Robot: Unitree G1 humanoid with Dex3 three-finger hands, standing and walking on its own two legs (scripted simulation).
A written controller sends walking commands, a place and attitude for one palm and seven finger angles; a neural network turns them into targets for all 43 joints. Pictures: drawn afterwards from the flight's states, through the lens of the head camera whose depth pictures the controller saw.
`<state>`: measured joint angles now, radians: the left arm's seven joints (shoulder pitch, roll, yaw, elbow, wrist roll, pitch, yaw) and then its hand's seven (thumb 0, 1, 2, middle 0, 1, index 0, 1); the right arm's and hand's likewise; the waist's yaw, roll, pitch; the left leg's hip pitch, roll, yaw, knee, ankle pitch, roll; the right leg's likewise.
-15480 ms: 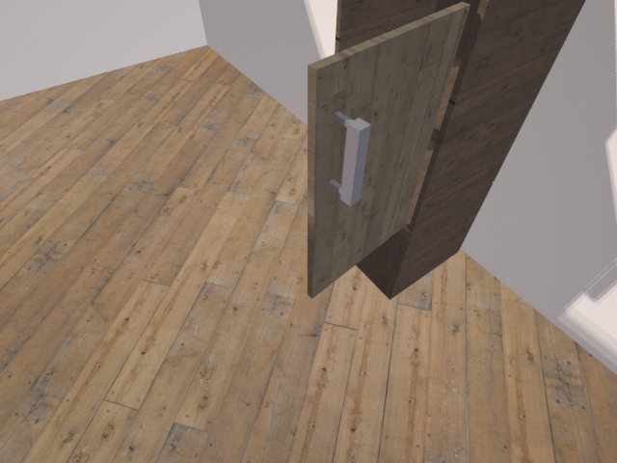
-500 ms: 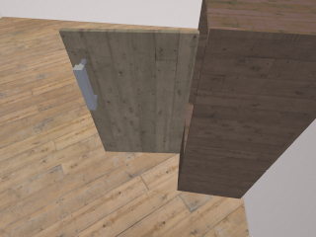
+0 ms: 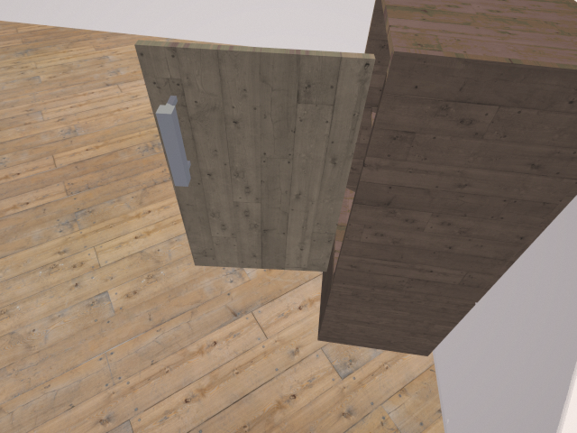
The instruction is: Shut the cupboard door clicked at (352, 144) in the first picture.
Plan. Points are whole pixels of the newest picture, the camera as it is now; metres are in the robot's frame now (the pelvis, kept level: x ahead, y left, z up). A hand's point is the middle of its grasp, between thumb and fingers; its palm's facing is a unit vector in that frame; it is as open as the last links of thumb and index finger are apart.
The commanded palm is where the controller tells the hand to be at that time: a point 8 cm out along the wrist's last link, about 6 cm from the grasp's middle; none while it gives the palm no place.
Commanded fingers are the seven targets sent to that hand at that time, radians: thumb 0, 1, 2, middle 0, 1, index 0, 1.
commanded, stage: shuffle to correct the standing spot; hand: left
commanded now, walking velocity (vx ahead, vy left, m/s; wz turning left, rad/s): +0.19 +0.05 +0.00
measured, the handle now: (177, 142) +0.56 +0.24 +0.09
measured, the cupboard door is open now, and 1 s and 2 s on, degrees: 96 96 96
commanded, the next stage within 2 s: come to a stop and stand still in 0.50 s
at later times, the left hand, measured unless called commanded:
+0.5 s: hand out of the picture +0.05 +0.19 -0.17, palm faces -0.03 -0.98 -0.18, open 7.4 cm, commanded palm none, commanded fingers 0.00 0.90 0.90 -0.20 -0.30 -0.20 -0.30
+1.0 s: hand (128, 419) +0.17 +0.27 -0.18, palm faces +0.02 -0.96 -0.27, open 7.4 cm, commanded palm none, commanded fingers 0.00 0.90 0.90 -0.20 -0.30 -0.20 -0.30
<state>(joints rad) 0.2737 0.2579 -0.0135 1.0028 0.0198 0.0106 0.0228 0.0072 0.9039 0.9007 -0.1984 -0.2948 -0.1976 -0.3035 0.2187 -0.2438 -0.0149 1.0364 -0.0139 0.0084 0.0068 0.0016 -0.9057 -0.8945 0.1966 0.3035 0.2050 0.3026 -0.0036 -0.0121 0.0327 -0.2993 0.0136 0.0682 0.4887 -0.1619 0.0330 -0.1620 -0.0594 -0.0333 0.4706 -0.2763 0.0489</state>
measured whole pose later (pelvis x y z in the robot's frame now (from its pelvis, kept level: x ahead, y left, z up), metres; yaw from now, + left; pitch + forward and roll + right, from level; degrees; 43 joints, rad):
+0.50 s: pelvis +0.06 +0.02 +0.00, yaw -3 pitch -1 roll +0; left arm 0.36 0.14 0.00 1.06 0.02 -0.01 0.01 0.01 0.91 0.90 -0.20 -0.29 -0.20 -0.30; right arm 0.34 -0.14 0.00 1.10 -0.01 -0.02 -0.01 0.00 -0.91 -0.89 0.20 0.30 0.20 0.30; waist -0.01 0.00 0.04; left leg -0.23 -0.02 0.14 0.52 -0.28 0.07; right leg -0.24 -0.06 -0.11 0.58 -0.40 -0.01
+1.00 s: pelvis +0.12 +0.06 -0.01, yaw -1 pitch +0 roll -1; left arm 0.21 0.21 0.05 0.95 0.01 0.05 0.03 0.01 0.91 0.90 -0.20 -0.29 -0.19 -0.30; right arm 0.08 -0.17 -0.04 0.96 -0.02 0.01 -0.04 0.00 -0.91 -0.89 0.20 0.30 0.21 0.30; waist 0.01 0.01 0.13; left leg -0.37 0.09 0.14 0.57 -0.19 0.02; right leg -0.39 -0.02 -0.04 0.92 -0.52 0.03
